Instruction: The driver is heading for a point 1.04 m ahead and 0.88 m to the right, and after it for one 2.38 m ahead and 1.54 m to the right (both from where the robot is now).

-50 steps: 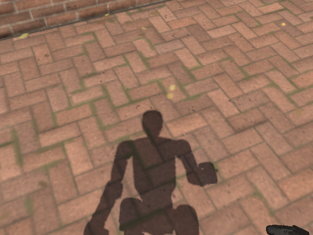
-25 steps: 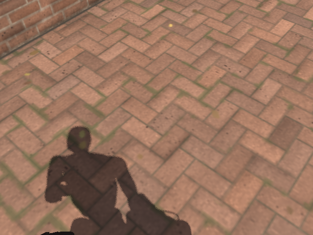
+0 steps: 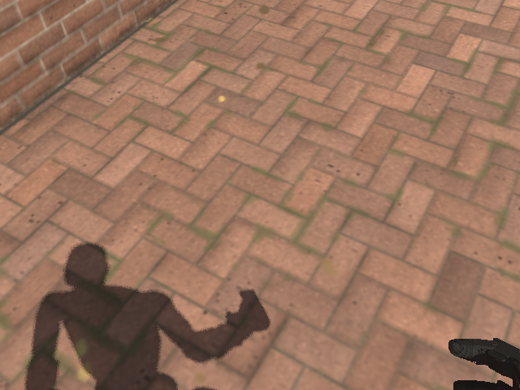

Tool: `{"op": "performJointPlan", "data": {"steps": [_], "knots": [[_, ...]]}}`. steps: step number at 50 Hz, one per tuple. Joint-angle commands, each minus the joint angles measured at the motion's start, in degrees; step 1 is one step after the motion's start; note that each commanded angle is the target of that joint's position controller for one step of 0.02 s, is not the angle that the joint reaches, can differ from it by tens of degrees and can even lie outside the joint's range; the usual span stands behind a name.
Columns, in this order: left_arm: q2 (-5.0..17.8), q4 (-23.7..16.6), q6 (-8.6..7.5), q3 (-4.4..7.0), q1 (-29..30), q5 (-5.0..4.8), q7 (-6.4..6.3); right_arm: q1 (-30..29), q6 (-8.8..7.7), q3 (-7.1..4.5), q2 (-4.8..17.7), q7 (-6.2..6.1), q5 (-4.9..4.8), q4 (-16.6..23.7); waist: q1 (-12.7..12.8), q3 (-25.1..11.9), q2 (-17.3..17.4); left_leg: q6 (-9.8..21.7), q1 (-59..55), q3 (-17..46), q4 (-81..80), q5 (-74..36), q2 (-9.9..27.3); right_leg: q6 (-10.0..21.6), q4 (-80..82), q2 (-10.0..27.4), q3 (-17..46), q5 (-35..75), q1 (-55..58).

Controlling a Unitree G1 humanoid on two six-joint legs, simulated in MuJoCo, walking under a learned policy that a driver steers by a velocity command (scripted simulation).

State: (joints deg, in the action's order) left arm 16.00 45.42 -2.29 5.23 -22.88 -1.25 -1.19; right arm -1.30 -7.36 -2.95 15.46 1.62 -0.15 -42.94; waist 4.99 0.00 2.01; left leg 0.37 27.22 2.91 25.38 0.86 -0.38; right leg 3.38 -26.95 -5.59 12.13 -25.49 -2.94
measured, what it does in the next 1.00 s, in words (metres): walks ahead, turning right: right foot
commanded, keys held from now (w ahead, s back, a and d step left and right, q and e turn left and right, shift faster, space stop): w+e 0.74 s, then w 0.26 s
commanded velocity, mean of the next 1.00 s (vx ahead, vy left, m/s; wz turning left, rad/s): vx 0.50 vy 0.00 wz -0.54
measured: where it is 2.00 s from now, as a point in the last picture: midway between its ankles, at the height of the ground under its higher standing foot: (474, 223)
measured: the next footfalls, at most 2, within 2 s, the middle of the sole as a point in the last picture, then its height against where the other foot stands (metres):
right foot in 0.54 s outside the picture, level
left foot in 1.04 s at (357, 294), level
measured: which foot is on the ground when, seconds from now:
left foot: down 0.00-0.52, up 0.54-1.00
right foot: down 0.00-0.02, up 0.04-0.52, down 0.54-1.00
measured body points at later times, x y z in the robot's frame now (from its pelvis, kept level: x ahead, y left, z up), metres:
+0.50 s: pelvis +0.26 -0.03 +0.00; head +0.29 -0.06 +0.45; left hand +0.55 +0.12 -0.07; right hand +0.18 -0.33 -0.13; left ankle +0.13 +0.13 -0.73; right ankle +0.36 -0.18 -0.71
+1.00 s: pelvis +0.53 -0.15 +0.00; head +0.55 -0.17 +0.45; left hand +0.71 +0.08 -0.10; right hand +0.61 -0.47 -0.08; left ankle +0.73 -0.12 -0.71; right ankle +0.36 -0.18 -0.73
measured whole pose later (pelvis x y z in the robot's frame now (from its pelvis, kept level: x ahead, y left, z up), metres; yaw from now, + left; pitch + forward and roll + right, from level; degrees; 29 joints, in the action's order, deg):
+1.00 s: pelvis +0.53 -0.15 +0.00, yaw -31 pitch +2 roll -1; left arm 16.5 42.3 -2.6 3.7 -21.7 -0.9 -0.5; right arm 2.1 -5.9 -1.9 16.0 2.5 -0.1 -40.8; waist 4.4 0.4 2.5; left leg 0.4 30.7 1.0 28.8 -0.5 1.0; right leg 3.7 -22.3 -5.2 8.2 -23.1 -0.8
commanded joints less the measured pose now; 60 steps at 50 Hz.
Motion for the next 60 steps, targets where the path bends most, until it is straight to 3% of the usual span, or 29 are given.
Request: {"op": "performJointPlan", "data": {"steps": [1,2,3,4,5,6,8,13,21,24,26,27,28,29,30,31,32,33,37,42,48,50,51,52,53,54,55,57,60], "knots": [[3.01,-5.62,-0.47,-0.2,3.43,1.35,-0.03,17.7,-1.26,-4.4,13.37,-0.92,1.12,0.48,-11.84,-14.97,-2.29,6.36,-33.55,11.38,1.31,3.7,12.74,2.46,-23.47,5.73,3.13,19.14,-14.65],[0.35,-6.97,-1.04,-0.96,-5.47,-0.78,0.08,21.45,-0.38,-5.17,16.32,-0.53,1.36,-1.6,-7.15,-21.09,19.46,15.13,-49.89,38.96,-5.09,16.91,24.47,-0.94,-40.7,-0.6,-1.94,-9.14,-35.2],[6.72,-5.25,-0.98,0.01,-4.51,-1.41,-0.12,19.41,-0.05,-3.75,10.26,-0.32,0.0,-0.21,-8.41,-16.16,11.93,13.48,-47.03,40.69,-7.51,28.12,24.18,-1.44,-47.82,4.31,-0.07,-7.46,-41.69],[9.49,-6.11,-0.68,0.77,1.83,-1.0,-0.02,16.75,0.43,-2.87,6.96,-0.63,-0.18,0.54,-9.8,-8.92,5.99,10.92,-39.55,30.9,-8.31,26.73,21.84,-1.73,-48.88,6.22,-1.76,-1.96,-43.19],[8.88,-6.72,-0.41,0.81,4.77,-0.46,-0.1,13.81,0.86,-2.45,6.41,-0.71,0.42,0.86,-8.61,-4.74,1.64,9.74,-31.86,23.83,-9.44,19.53,19.56,-2.02,-47.64,8.35,-3.56,2.23,-40.93],[8.04,-7.45,-0.37,0.95,6.66,0.15,0.08,12.18,1.12,-2.16,5.41,-0.79,0.73,0.44,-7.58,-1.69,1.4,9.58,-26.34,18.91,-10.78,13.85,17.59,-2.04,-44.87,9.95,-3.72,4.83,-39.63],[5.71,-7.86,0.21,0.81,5.65,-0.58,0.68,11.52,0.8,-1.99,4.89,-0.96,0.99,-0.26,-5.81,-0.74,4.16,9.26,-21.23,11.72,-13.63,8.89,15.32,-1.91,-41.78,12.15,-4.72,6.93,-35.75],[3.45,-10.66,0.91,0.03,9.89,-0.19,1.1,12.98,0.36,-3.11,8.11,-1.27,0.47,-2.0,-5.97,0.37,2.0,11.01,-22.1,1.64,-16.8,-1.93,16.12,-3.26,-32.54,13.53,-6.12,14.88,-39.78],[2.44,-14.8,0.25,-0.96,21.92,-0.31,3.95,17.26,2.53,-3.79,11.59,-1.78,-0.76,-3.77,-9.87,4.19,1.55,7.61,-28.38,-10.43,-15.29,-7.45,16.09,-1.21,-11.98,10.96,-13.36,24.21,-35.76],[5.12,-15.48,0.64,0.33,19.53,0.11,4.36,16.89,3.66,-4.53,14.08,-2.14,-1.71,-3.7,-6.61,1.69,3.72,6.01,-32.2,-13.4,-6.45,-29.74,16.9,1.99,-9.71,6.71,-17.2,15.62,-28.73],[9.93,-11.58,1.04,3.25,4.33,-0.02,3.69,15.89,4.43,-4.28,13.75,-2.59,-2.01,-3.26,2.1,-6.39,2.64,3.49,-26.59,-16.33,14.03,-37.57,14.22,5.83,-4.71,1.7,-18.91,18.07,-7.37],[15.01,-9.65,1.66,5.02,-4.2,-0.22,2.39,17.35,4.1,-2.84,10.05,-2.64,0.02,-2.08,4.68,-11.67,-5.65,0.79,-10.9,-16.4,32.81,-14.41,11.54,9.46,-4.23,9.99,-5.15,18.97,10.55],[20.49,-10.91,0.79,5.04,-0.6,-0.48,2.48,21.81,2.28,-0.33,2.84,-1.68,1.48,1.64,-3.33,-17.91,-18.53,-1.92,12.86,-7.81,50.78,33.94,-0.3,20.44,3.21,23.09,28.49,7.34,25.93],[14.75,-11.92,-0.08,3.51,-2.43,-0.19,2.93,14.27,0.28,-1.33,8.64,-0.93,-0.97,2.22,2.13,-20.48,-10.59,-0.91,19.24,1.95,55.11,32.28,0.88,19.65,9.8,24.37,33.52,2.4,26.22],[12.1,-11.2,-0.89,2.54,-0.32,0.25,3.11,10.15,-0.65,-1.77,10.36,-0.63,-2.55,3.64,1.8,-11.96,-8.51,0.36,22.54,1.35,53.0,26.47,3.1,17.0,10.37,22.84,25.31,7.39,19.95],[10.56,-11.42,-1.2,1.96,3.17,0.11,3.05,10.21,-1.01,-1.46,9.45,-1.02,-1.55,3.21,-1.0,-7.94,-3.74,0.6,19.26,1.54,47.93,21.67,5.48,15.1,10.13,20.32,18.86,13.17,11.35],[8.93,-12.07,-1.15,1.37,6.97,0.32,2.89,10.72,-0.81,-1.77,9.68,-1.37,-0.08,2.54,-3.43,-5.03,-3.12,0.02,15.06,1.5,43.25,19.1,6.99,13.83,10.66,18.06,13.53,19.13,3.7],[7.99,-12.97,-1.18,0.92,9.1,1.03,2.61,12.06,-0.12,-2.06,9.98,-1.28,0.23,2.32,-5.34,-4.21,-4.52,-0.41,11.27,1.92,41.18,17.23,7.94,13.51,11.9,16.68,11.04,22.91,-1.18],[9.34,-12.04,-1.61,1.18,8.4,0.78,1.3,10.18,1.84,-1.58,7.35,-1.44,1.21,3.21,-6.18,-2.0,-4.08,-3.75,9.05,0.05,31.47,10.91,6.55,13.87,14.15,14.05,5.28,30.8,-9.35],[8.98,-8.87,-1.53,0.81,3.89,0.49,0.47,0.79,1.44,-0.06,4.34,-0.36,0.57,4.96,-1.62,0.1,-6.05,-4.04,4.06,-1.47,11.21,-8.1,3.62,9.65,13.93,11.08,-0.32,25.26,-10.86],[9.43,-5.21,-0.83,0.88,-0.36,0.29,0.44,-2.67,0.43,-0.79,6.93,0.95,-0.06,7.17,-0.51,2.42,-7.56,0.22,6.41,-0.83,3.75,-1.57,2.49,8.59,8.49,16.85,5.52,27.28,0.7],[9.71,-5.0,-0.28,0.96,0.91,0.35,0.35,1.94,0.15,-1.45,8.0,0.85,0.06,6.34,-3.29,0.87,-8.88,2.41,0.31,-2.94,1.88,2.64,0.79,7.16,3.92,16.47,5.26,38.42,2.52],[8.81,-5.25,-0.12,0.54,1.82,0.5,0.36,8.3,-0.03,-2.4,9.61,0.56,0.42,4.64,-6.54,-3.45,-8.07,4.18,-9.15,-3.82,0.95,0.62,0.23,5.72,-3.46,13.53,2.86,46.34,1.62],[7.04,-6.49,-0.12,-0.39,2.5,1.2,0.32,17.66,-0.14,-3.15,12.31,0.26,1.12,3.44,-10.62,-11.93,-4.91,7.93,-25.1,3.4,3.93,-2.99,7.48,3.6,-17.41,10.3,0.12,40.27,-6.08],[2.89,-6.5,-0.98,-1.61,-5.86,0.31,0.4,24.92,0.4,-4.58,16.9,0.2,1.57,1.65,-9.25,-21.02,10.62,17.85,-47.39,28.18,1.2,6.6,20.09,-1.58,-40.13,0.98,-4.89,13.69,-27.53],[5.2,-6.08,-1.74,-1.65,-5.23,-0.01,0.61,26.51,0.71,-3.52,12.54,0.71,-0.39,0.53,-10.22,-21.06,13.33,18.83,-49.57,41.95,-7.28,20.39,22.83,-1.94,-46.86,0.42,-1.32,-7.44,-37.35],[8.98,-6.95,-1.95,-0.58,1.27,-0.93,0.88,22.8,1.05,-2.59,9.49,0.36,-0.98,1.02,-10.83,-11.0,6.93,15.91,-42.16,34.97,-8.5,26.78,21.44,-1.71,-50.05,4.01,-1.48,-3.89,-42.32],[8.16,-8.83,-2.22,-0.74,8.7,0.39,0.97,16.41,1.84,-1.5,7.21,0.07,0.25,1.96,-8.23,-1.02,0.35,13.42,-26.02,22.62,-11.48,19.3,16.66,-1.49,-43.82,8.91,-5.81,4.17,-40.53],[5.26,-7.6,-1.54,-0.94,5.7,0.68,1.06,14.76,1.26,-0.93,6.08,0.05,0.55,1.79,-4.88,-0.4,3.47,13.03,-18.05,14.28,-14.98,7.37,12.82,-2.24,-36.83,11.65,-7.09,8.42,-33.81]]}}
